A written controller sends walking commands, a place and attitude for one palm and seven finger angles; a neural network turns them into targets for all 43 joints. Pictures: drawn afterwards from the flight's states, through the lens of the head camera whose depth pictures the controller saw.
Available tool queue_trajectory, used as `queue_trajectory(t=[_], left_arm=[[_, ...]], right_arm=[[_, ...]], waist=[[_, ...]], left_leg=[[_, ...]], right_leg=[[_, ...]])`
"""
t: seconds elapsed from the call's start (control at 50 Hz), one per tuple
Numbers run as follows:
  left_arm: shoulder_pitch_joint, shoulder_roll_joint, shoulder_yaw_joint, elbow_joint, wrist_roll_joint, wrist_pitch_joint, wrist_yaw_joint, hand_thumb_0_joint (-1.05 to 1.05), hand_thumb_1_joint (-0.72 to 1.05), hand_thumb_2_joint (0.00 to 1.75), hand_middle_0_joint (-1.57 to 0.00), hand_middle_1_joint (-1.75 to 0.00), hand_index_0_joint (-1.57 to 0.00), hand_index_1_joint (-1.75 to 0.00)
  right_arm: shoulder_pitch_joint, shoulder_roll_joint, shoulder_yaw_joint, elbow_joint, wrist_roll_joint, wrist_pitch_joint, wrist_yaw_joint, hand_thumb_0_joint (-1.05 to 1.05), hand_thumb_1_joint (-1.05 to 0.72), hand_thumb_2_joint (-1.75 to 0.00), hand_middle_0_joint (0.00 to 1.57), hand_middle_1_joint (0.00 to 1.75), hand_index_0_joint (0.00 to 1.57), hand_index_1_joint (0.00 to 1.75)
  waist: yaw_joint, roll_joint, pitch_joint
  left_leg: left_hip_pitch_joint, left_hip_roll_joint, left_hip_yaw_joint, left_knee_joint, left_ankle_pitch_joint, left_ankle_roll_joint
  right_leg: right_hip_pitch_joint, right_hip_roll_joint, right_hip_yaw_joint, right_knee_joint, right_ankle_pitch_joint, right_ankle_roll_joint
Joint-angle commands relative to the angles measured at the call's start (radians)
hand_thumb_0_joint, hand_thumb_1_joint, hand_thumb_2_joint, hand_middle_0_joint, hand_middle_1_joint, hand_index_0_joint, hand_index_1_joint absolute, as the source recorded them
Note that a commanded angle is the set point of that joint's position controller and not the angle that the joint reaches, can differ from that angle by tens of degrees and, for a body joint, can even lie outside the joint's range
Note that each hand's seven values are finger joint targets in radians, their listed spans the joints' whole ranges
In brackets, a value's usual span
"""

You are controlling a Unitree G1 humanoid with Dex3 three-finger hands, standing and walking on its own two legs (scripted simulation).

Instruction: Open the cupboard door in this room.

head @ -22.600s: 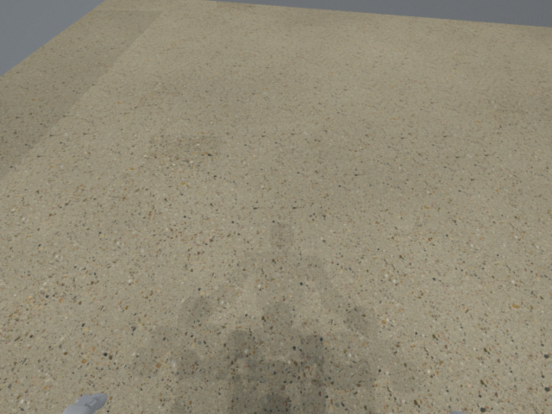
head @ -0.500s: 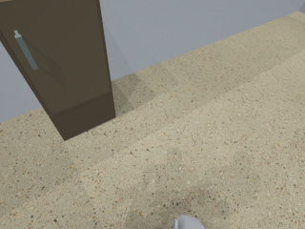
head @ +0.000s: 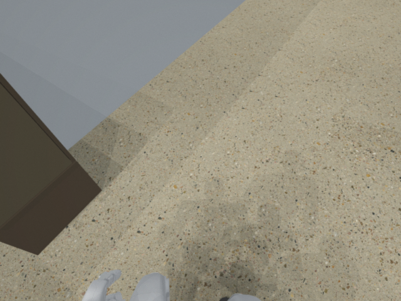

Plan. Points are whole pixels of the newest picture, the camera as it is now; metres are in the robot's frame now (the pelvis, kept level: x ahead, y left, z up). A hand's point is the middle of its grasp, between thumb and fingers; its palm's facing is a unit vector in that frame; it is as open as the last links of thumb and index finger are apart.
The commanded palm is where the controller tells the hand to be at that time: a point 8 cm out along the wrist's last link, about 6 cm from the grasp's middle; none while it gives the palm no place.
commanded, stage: turn to face it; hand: left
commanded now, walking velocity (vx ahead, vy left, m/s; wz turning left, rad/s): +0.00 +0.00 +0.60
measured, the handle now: out of the picture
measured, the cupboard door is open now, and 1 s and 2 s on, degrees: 0 0 0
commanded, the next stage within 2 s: take the last steps up to it in 1.64 s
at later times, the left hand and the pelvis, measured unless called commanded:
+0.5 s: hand out of the picture +0.03 +0.25 -0.16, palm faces +0.23 -0.94 -0.27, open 7.4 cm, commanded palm none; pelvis +0.02 +0.02 +0.01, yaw +12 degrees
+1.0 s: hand out of the picture -0.05 +0.18 -0.16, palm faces +0.50 -0.83 -0.24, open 7.4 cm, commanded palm none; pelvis -0.01 -0.03 +0.00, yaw +31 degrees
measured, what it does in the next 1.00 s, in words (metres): steps on the spot, turning left: left foot, then right foot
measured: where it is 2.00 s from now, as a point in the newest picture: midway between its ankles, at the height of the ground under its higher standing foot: outside the picture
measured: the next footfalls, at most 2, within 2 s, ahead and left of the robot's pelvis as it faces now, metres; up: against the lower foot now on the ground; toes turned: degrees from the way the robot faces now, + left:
left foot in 0.24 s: +0.06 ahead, +0.15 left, +0.00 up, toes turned +9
right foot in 0.64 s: +0.08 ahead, -0.13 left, +0.00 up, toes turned +16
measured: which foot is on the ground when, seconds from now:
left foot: up 0.00-0.22, down 0.24-0.64, up 0.66-1.00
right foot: down 0.00-0.26, up 0.28-0.62, down 0.64-1.00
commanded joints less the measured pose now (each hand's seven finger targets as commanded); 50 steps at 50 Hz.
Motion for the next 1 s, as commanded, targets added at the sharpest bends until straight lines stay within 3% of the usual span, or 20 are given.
queue_trajectory(t=[0.0,0.12,0.18,0.2,0.24,0.26,0.28,0.32,0.38,0.5,0.58,0.6,0.62,0.64,0.66,0.7,0.74,0.82,0.92,0.98], left_arm=[[0.065,0.171,0.051,-0.045,0.008,-0.034,0.016,0.0,0.9,0.9,-0.2,-0.3,-0.2,-0.3],[0.118,0.156,0.035,0.021,0.011,-0.045,0.022,0.0,0.9,0.9,-0.2,-0.3,-0.2,-0.3],[0.141,0.161,0.039,0.05,0.002,-0.036,0.029,0.0,0.9,0.9,-0.2,-0.3,-0.2,-0.3],[0.164,0.151,0.04,0.05,-0.003,-0.03,0.029,0.0,0.9,0.9,-0.2,-0.3,-0.2,-0.3],[0.176,0.093,0.029,0.027,-0.004,-0.02,0.027,0.0,0.9,0.9,-0.2,-0.3,-0.2,-0.3],[0.111,0.098,0.026,0.017,-0.001,-0.014,0.032,0.0,0.9,0.9,-0.2,-0.3,-0.2,-0.3],[0.085,0.12,0.034,0.008,0.001,-0.007,0.029,0.0,0.9,0.9,-0.2,-0.3,-0.2,-0.3],[0.092,0.116,0.044,0.015,0.002,-0.008,0.019,0.0,0.9,0.9,-0.2,-0.3,-0.2,-0.3],[0.079,0.108,0.046,0.013,-0.001,-0.007,0.014,0.0,0.9,0.9,-0.2,-0.3,-0.2,-0.3],[0.057,0.109,0.044,-0.012,-0.009,-0.005,0.017,0.0,0.9,0.9,-0.2,-0.3,-0.2,-0.3],[0.176,0.151,0.051,0.008,-0.011,-0.015,0.022,0.0,0.9,0.9,-0.2,-0.3,-0.2,-0.3],[0.21,0.21,0.063,0.009,-0.001,-0.022,0.028,0.0,0.9,0.9,-0.2,-0.3,-0.2,-0.3],[0.201,0.295,0.079,-0.003,0.013,-0.025,0.034,0.0,0.9,0.9,-0.2,-0.3,-0.2,-0.3],[0.181,0.294,0.079,-0.026,0.006,-0.024,0.034,0.0,0.9,0.9,-0.2,-0.3,-0.2,-0.3],[0.128,0.266,0.076,-0.034,0.006,-0.023,0.035,0.0,0.9,0.9,-0.2,-0.3,-0.2,-0.3],[0.031,0.211,0.056,-0.062,0.01,-0.021,0.033,0.0,0.9,0.9,-0.2,-0.3,-0.2,-0.3],[0.05,0.197,0.05,-0.069,0.013,-0.029,0.031,0.0,0.9,0.9,-0.2,-0.3,-0.2,-0.3],[0.141,0.227,0.055,-0.052,0.016,-0.026,0.029,0.0,0.9,0.9,-0.2,-0.3,-0.2,-0.3],[0.178,0.271,0.071,-0.045,0.021,-0.02,0.028,0.0,0.9,0.9,-0.2,-0.3,-0.2,-0.3],[0.164,0.28,0.075,-0.037,0.016,-0.013,0.024,0.0,0.9,0.9,-0.2,-0.3,-0.2,-0.3]], right_arm=[[0.13,-0.062,-0.005,-0.001,-0.004,-0.004,-0.006,0.0,-0.9,-0.9,0.2,0.3,0.2,0.3],[0.046,-0.025,0.013,0.015,0.011,-0.028,0.002,0.0,-0.9,-0.9,0.2,0.3,0.2,0.3],[0.068,-0.035,0.011,0.036,0.01,-0.032,0.005,0.0,-0.9,-0.9,0.2,0.3,0.2,0.3],[0.084,-0.062,0.008,0.039,0.009,-0.037,0.007,0.0,-0.9,-0.9,0.2,0.3,0.2,0.3],[0.099,-0.153,-0.01,0.023,-0.002,-0.035,0.003,0.0,-0.9,-0.9,0.2,0.3,0.2,0.3],[0.121,-0.156,-0.017,0.032,-0.006,-0.033,-0.004,0.0,-0.9,-0.9,0.2,0.3,0.2,0.3],[0.122,-0.154,-0.017,0.032,-0.005,-0.03,-0.008,0.0,-0.9,-0.9,0.2,0.3,0.2,0.3],[0.078,-0.143,-0.02,0.019,-0.007,-0.033,-0.011,0.0,-0.9,-0.9,0.2,0.3,0.2,0.3],[0.085,-0.154,-0.032,0.006,-0.005,-0.034,-0.01,0.0,-0.9,-0.9,0.2,0.3,0.2,0.3],[0.092,-0.196,-0.058,-0.01,-0.009,-0.018,-0.001,0.0,-0.9,-0.9,0.2,0.3,0.2,0.3],[0.023,-0.195,-0.07,-0.046,0.0,-0.006,0.008,0.0,-0.9,-0.9,0.2,0.3,0.2,0.3],[0.025,-0.151,-0.064,-0.061,0.008,-0.005,0.014,0.0,-0.9,-0.9,0.2,0.3,0.2,0.3],[0.01,-0.095,-0.054,-0.09,0.008,-0.007,0.019,0.0,-0.9,-0.9,0.2,0.3,0.2,0.3],[-0.024,-0.14,-0.062,-0.095,-0.006,0.001,0.019,0.0,-0.9,-0.9,0.2,0.3,0.2,0.3],[-0.031,-0.135,-0.068,-0.083,-0.008,0.012,0.023,0.0,-0.9,-0.9,0.2,0.3,0.2,0.3],[0.018,-0.112,-0.063,-0.046,-0.009,0.021,0.035,0.0,-0.9,-0.9,0.2,0.3,0.2,0.3],[0.034,-0.102,-0.054,-0.044,-0.005,0.021,0.04,0.0,-0.9,-0.9,0.2,0.3,0.2,0.3],[-0.051,-0.096,-0.045,-0.068,-0.001,0.022,0.043,0.0,-0.9,-0.9,0.2,0.3,0.2,0.3],[-0.105,-0.092,-0.03,-0.096,0.008,0.007,0.042,0.0,-0.9,-0.9,0.2,0.3,0.2,0.3],[-0.047,-0.1,-0.03,-0.087,0.008,-0.004,0.039,0.0,-0.9,-0.9,0.2,0.3,0.2,0.3]], waist=[[0.02,-0.123,-0.216],[0.057,-0.149,-0.143],[0.05,-0.112,-0.131],[0.05,-0.033,-0.146],[0.048,0.211,-0.129],[0.011,0.301,-0.117],[0.019,0.24,-0.105],[0.04,0.156,-0.13],[0.03,0.098,-0.172],[0.009,0.149,-0.208],[0.073,0.122,-0.232],[0.089,-0.013,-0.243],[0.1,-0.275,-0.195],[0.106,-0.279,-0.159],[0.077,-0.258,-0.098],[0.015,-0.163,-0.05],[0.021,-0.21,-0.075],[0.07,-0.212,-0.087],[0.1,-0.243,-0.132],[0.067,-0.227,-0.184]], left_leg=[[0.05,-0.038,-0.023,-0.039,0.042,0.021],[0.206,-0.072,-0.001,-0.441,0.003,0.054],[0.32,-0.072,0.008,-0.663,0.151,0.062],[0.385,-0.033,-0.039,-0.728,0.284,0.083],[0.403,0.203,-0.325,-0.813,0.592,0.234],[0.37,0.222,-0.41,-0.886,0.618,0.292],[0.349,0.215,-0.399,-0.879,0.598,0.308],[0.388,0.149,-0.321,-0.838,0.595,0.291],[0.422,0.109,-0.284,-0.82,0.605,0.272],[0.414,0.081,-0.368,-0.783,0.588,0.272],[0.228,-0.008,-0.373,-0.7,0.413,0.193],[0.066,-0.072,-0.308,-0.604,0.22,0.137],[-0.102,-0.201,-0.099,-0.395,-0.087,0.06],[-0.072,-0.16,-0.111,-0.196,-0.194,0.064],[-0.057,-0.136,-0.124,-0.071,-0.162,0.069],[-0.035,-0.103,-0.08,0.041,-0.058,0.055],[-0.025,-0.103,-0.037,0.028,-0.024,0.035],[0.005,-0.1,0.009,-0.107,-0.052,0.021],[0.095,-0.098,0.053,-0.333,-0.106,0.033],[0.216,-0.112,0.09,-0.561,0.006,0.046]], right_leg=[[0.123,-0.246,0.19,-0.198,0.39,-0.064],[0.114,-0.284,0.167,-0.229,0.277,-0.081],[0.104,-0.286,0.126,-0.142,0.275,-0.026],[0.066,-0.261,0.093,-0.08,0.225,0.013],[-0.071,-0.103,-0.074,0.145,-0.152,0.119],[-0.111,-0.08,-0.044,0.319,-0.349,0.132],[-0.137,-0.096,0.005,0.413,-0.354,0.129],[-0.18,-0.099,0.03,0.477,-0.28,0.136],[-0.176,-0.094,0.026,0.451,-0.24,0.154],[-0.09,-0.062,0.021,0.248,-0.257,0.164],[0.201,-0.053,0.002,-0.131,-0.035,0.154],[0.349,-0.189,0.119,-0.237,-0.055,0.119],[0.371,-0.451,0.368,-0.298,-0.051,0.013],[0.195,-0.538,0.411,-0.318,-0.06,-0.058],[0.093,-0.495,0.367,-0.314,-0.062,-0.063],[0.052,-0.394,0.161,-0.244,0.081,-0.027],[0.101,-0.357,0.06,-0.204,0.235,-0.011],[0.17,-0.382,0.024,-0.192,0.302,-0.026],[0.234,-0.424,0.002,-0.136,0.408,-0.044],[0.25,-0.413,-0.06,-0.037,0.423,0.005]])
